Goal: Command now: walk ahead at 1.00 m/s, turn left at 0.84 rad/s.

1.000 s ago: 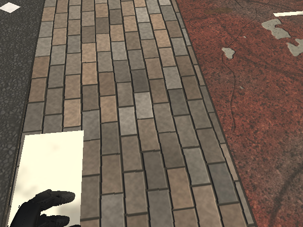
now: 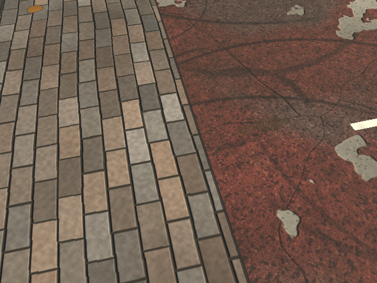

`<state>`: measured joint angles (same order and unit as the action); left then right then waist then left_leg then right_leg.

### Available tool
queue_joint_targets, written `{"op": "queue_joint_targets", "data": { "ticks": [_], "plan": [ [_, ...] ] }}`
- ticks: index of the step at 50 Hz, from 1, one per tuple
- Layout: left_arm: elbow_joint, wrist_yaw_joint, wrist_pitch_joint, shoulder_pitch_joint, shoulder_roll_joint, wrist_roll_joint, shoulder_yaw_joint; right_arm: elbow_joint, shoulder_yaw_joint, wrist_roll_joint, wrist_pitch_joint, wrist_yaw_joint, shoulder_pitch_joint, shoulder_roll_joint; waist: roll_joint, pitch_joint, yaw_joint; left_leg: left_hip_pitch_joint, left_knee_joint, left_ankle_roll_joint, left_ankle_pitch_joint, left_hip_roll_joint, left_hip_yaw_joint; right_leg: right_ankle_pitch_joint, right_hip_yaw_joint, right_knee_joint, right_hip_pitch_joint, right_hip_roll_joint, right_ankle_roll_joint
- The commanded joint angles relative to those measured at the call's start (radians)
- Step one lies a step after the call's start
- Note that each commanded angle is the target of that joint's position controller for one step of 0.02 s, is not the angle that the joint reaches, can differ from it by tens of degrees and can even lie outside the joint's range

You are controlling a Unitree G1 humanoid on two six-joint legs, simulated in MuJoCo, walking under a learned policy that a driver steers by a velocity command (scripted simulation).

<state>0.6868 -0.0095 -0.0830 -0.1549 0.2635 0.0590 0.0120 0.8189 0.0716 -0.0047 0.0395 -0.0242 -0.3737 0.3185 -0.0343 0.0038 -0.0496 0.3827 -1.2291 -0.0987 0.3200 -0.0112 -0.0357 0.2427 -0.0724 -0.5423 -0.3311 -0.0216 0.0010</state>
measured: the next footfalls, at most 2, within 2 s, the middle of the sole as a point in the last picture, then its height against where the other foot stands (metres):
left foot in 0.32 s outside the picture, level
right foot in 0.74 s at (153, 184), level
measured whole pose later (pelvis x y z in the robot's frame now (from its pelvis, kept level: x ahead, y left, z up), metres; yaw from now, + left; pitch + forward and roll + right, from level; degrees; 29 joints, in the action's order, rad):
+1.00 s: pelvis +0.87 +0.23 +0.01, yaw +27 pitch +1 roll -1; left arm 0.88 0.02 -0.05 -0.53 0.28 0.00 0.05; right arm 0.61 -0.02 -0.05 0.07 -0.03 -0.01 0.27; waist -0.03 -0.06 0.09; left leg 0.63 -0.81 0.01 0.18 0.01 -0.06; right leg 0.24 0.11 -0.35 -0.12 0.11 0.07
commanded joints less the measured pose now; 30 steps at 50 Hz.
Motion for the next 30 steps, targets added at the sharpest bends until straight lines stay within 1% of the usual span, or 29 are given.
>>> {"op": "queue_joint_targets", "data": {
  "ticks": [1, 2, 3, 4, 5, 6, 8, 9, 10, 11, 12, 13, 14, 15, 16, 17, 18, 19, 20, 21, 22, 23, 24, 25, 26, 27, 28, 29, 30],
  "plan": [
    [0.025, 0.001, -0.026, -0.171, 0.086, -0.023, 0.039, -0.117, -0.006, -0.025, -0.021, -0.025, 0.089, 0.003, 0.136, -0.024, 0.072, 0.38, -0.037, 0.013, -0.037, 0.122, -0.036, 0.019, 0.3, 0.335, 0.282, -0.285, 0.117],
    [0.044, 0.006, -0.035, -0.18, 0.077, -0.034, 0.039, -0.14, -0.011, -0.026, -0.033, -0.032, 0.127, -0.01, 0.136, -0.044, 0.062, 0.411, -0.028, 0.016, -0.046, 0.134, -0.03, -0.055, 0.242, 0.352, 0.278, -0.284, 0.11],
    [0.057, 0.01, -0.041, -0.187, 0.069, -0.04, 0.038, -0.16, -0.014, -0.03, -0.041, -0.039, 0.172, -0.012, 0.125, -0.056, 0.058, 0.442, -0.028, 0.018, -0.076, 0.139, -0.02, -0.135, 0.179, 0.367, 0.28, -0.276, 0.105],
    [0.065, 0.011, -0.046, -0.184, 0.073, -0.041, 0.038, -0.187, -0.018, -0.032, -0.043, -0.047, 0.209, -0.012, 0.128, -0.062, 0.047, 0.454, -0.003, 0.019, -0.126, 0.14, -0.007, -0.21, 0.117, 0.379, 0.272, -0.269, 0.097],
    [0.073, 0.011, -0.05, -0.169, 0.074, -0.04, 0.038, -0.208, -0.022, -0.031, -0.042, -0.054, 0.243, -0.01, 0.128, -0.074, 0.034, 0.446, 0.043, 0.017, -0.186, 0.139, 0.006, -0.276, 0.045, 0.391, 0.254, -0.245, 0.085],
    [0.077, 0.01, -0.054, -0.149, 0.084, -0.038, 0.04, -0.227, -0.027, -0.028, -0.04, -0.06, 0.276, -0.006, 0.126, -0.092, 0.021, 0.422, 0.111, 0.015, -0.243, 0.135, 0.02, -0.314, -0.022, 0.406, 0.228, -0.224, 0.074],
    [0.09, 0.006, -0.056, -0.147, 0.111, -0.037, 0.046, -0.249, -0.036, -0.024, -0.038, -0.077, 0.347, 0.005, 0.082, -0.125, 0.022, 0.316, 0.301, -0.007, -0.345, 0.106, 0.102, -0.386, -0.135, 0.449, 0.193, -0.181, 0.05],
    [0.101, 0.004, -0.055, -0.166, 0.127, -0.037, 0.049, -0.256, -0.041, -0.024, -0.036, -0.083, 0.383, 0.004, 0.065, -0.143, 0.031, 0.261, 0.383, -0.025, -0.37, 0.081, 0.151, -0.48, -0.178, 0.454, 0.196, -0.171, 0.04],
    [0.108, 0.001, -0.055, -0.194, 0.153, -0.037, 0.052, -0.259, -0.043, -0.023, -0.034, -0.085, 0.401, 0.006, 0.064, -0.138, 0.033, 0.199, 0.437, -0.045, -0.379, 0.046, 0.193, -0.678, -0.199, 0.425, 0.225, -0.173, 0.032],
    [0.113, -0.003, -0.049, -0.223, 0.179, -0.037, 0.058, -0.25, -0.039, -0.022, -0.033, -0.082, 0.388, 0.021, 0.074, -0.111, 0.025, 0.151, 0.457, -0.062, -0.36, 0.0, 0.23, -0.932, -0.211, 0.359, 0.288, -0.176, 0.024],
    [0.109, -0.009, -0.037, -0.235, 0.215, -0.037, 0.066, -0.237, -0.034, -0.021, -0.031, -0.075, 0.344, 0.04, 0.104, -0.07, -0.006, 0.098, 0.47, -0.079, -0.31, -0.036, 0.246, -1.137, -0.212, 0.265, 0.348, -0.192, 0.018],
    [0.101, -0.016, -0.019, -0.222, 0.251, -0.032, 0.076, -0.213, -0.023, -0.02, -0.029, -0.066, 0.246, 0.068, 0.129, -0.006, -0.068, -0.007, 0.474, -0.098, -0.253, -0.066, 0.241, -1.27, -0.206, 0.115, 0.373, -0.216, 0.019],
    [0.086, -0.021, 0.001, -0.187, 0.278, -0.026, 0.084, -0.166, -0.003, -0.02, -0.027, -0.055, 0.075, 0.106, 0.147, 0.079, -0.157, -0.19, 0.474, -0.124, -0.194, -0.09, 0.215, -1.327, -0.188, -0.106, 0.338, -0.24, 0.032],
    [0.065, -0.017, 0.015, -0.153, 0.276, -0.02, 0.085, -0.094, 0.027, -0.022, -0.025, -0.034, -0.139, 0.155, 0.115, 0.173, -0.239, -0.462, 0.533, -0.155, -0.149, -0.107, 0.152, -1.178, -0.168, -0.414, 0.203, -0.233, 0.038],
    [0.061, -0.003, 0.015, -0.137, 0.212, -0.021, 0.078, -0.079, 0.065, 0.009, -0.041, -0.006, -0.128, 0.216, -0.067, 0.15, -0.206, -0.635, 0.608, -0.178, -0.073, -0.043, -0.005, -0.267, -0.161, -0.824, -0.059, -0.045, 0.006],
    [-0.06, 0.009, -0.003, -0.251, 0.125, -0.026, 0.046, -0.14, 0.082, -0.035, -0.059, -0.004, 0.0, 0.359, -0.261, 0.251, -0.02, -0.86, 0.737, -0.373, -0.084, 0.234, -0.591, 0.274, -0.041, -1.178, -0.467, 0.066, -0.051],
    [-0.094, 0.007, -0.029, -0.131, 0.178, -0.022, 0.043, -0.172, 0.086, -0.025, -0.065, 0.006, -0.05, 0.327, -0.051, 0.331, -0.107, -0.856, 0.901, -0.402, 0.097, 0.27, -0.766, 0.187, 0.147, -1.168, -0.549, 0.033, -0.037],
    [-0.103, 0.008, -0.043, -0.085, 0.172, -0.026, 0.035, -0.139, 0.075, -0.018, -0.056, 0.018, -0.032, 0.277, 0.03, 0.15, -0.065, -0.678, 0.983, -0.353, 0.118, 0.266, -0.738, 0.141, 0.163, -1.045, -0.567, -0.022, -0.028],
    [-0.102, 0.005, -0.043, -0.069, 0.162, -0.019, 0.028, -0.118, 0.06, -0.014, -0.04, 0.023, -0.01, 0.226, 0.105, 0.038, -0.005, -0.499, 0.992, -0.31, 0.029, 0.224, -0.652, 0.119, 0.161, -0.905, -0.506, -0.068, -0.029],
    [-0.091, 0.002, -0.027, -0.078, 0.149, 0.0, 0.022, -0.121, 0.052, -0.014, -0.021, 0.03, 0.027, 0.209, 0.117, -0.009, 0.04, -0.357, 0.986, -0.286, -0.062, 0.169, -0.558, 0.14, 0.16, -0.839, -0.427, -0.089, -0.037],
    [-0.079, 0.002, -0.002, -0.114, 0.149, 0.014, 0.02, -0.125, 0.039, -0.012, -0.007, 0.032, 0.059, 0.182, 0.12, -0.034, 0.083, -0.237, 0.994, -0.279, -0.118, 0.133, -0.489, 0.157, 0.159, -0.778, -0.353, -0.104, -0.051],
    [-0.079, 0.003, 0.02, -0.114, 0.145, 0.018, 0.019, -0.124, 0.03, -0.008, 0.005, 0.027, 0.061, 0.162, 0.114, -0.041, 0.098, -0.151, 1.007, -0.277, -0.14, 0.103, -0.448, 0.189, 0.152, -0.712, -0.307, -0.115, -0.066],
    [-0.092, 0.006, 0.033, -0.087, 0.131, 0.016, 0.016, -0.122, 0.028, -0.004, 0.016, 0.022, 0.059, 0.157, 0.105, -0.057, 0.1, -0.086, 1.024, -0.275, -0.152, 0.077, -0.41, 0.184, 0.135, -0.632, -0.282, -0.121, -0.077],
    [-0.122, 0.011, 0.037, -0.017, 0.116, 0.011, 0.009, -0.121, 0.029, -0.002, 0.024, 0.019, 0.06, 0.16, 0.093, -0.085, 0.089, -0.021, 1.049, -0.267, -0.164, 0.05, -0.382, 0.118, 0.114, -0.536, -0.262, -0.123, -0.085],
    [-0.148, 0.018, 0.035, 0.045, 0.094, 0.004, 0.0, -0.117, 0.029, -0.004, 0.03, 0.018, 0.06, 0.155, 0.075, -0.104, 0.077, 0.019, 1.069, -0.25, -0.172, 0.027, -0.348, 0.01, 0.094, -0.436, -0.237, -0.121, -0.086],
    [-0.161, 0.026, 0.032, 0.093, 0.072, -0.005, -0.01, -0.114, 0.029, -0.003, 0.034, 0.015, 0.056, 0.148, 0.059, -0.11, 0.059, 0.039, 1.077, -0.223, -0.195, 0.0, -0.31, -0.12, 0.084, -0.332, -0.193, -0.114, -0.079],
    [-0.165, 0.033, 0.028, 0.122, 0.06, -0.014, -0.016, -0.107, 0.03, 0.0, 0.039, 0.011, 0.045, 0.144, 0.042, -0.105, 0.038, 0.035, 1.081, -0.196, -0.248, -0.014, -0.283, -0.245, 0.072, -0.232, -0.142, -0.1, -0.066],
    [-0.161, 0.038, 0.025, 0.136, 0.056, -0.022, -0.017, -0.098, 0.03, 0.008, 0.045, 0.006, 0.025, 0.141, 0.031, -0.089, 0.018, 0.016, 1.086, -0.176, -0.31, -0.005, -0.275, -0.353, 0.064, -0.164, -0.084, -0.086, -0.05],
    [-0.158, 0.04, 0.022, 0.148, 0.063, -0.027, -0.015, -0.085, 0.03, 0.015, 0.051, 0.003, -0.002, 0.141, 0.022, -0.075, 0.0, -0.033, 1.093, -0.163, -0.367, 0.018, -0.282, -0.415, 0.058, -0.119, -0.055, -0.074, -0.035]
  ]
}}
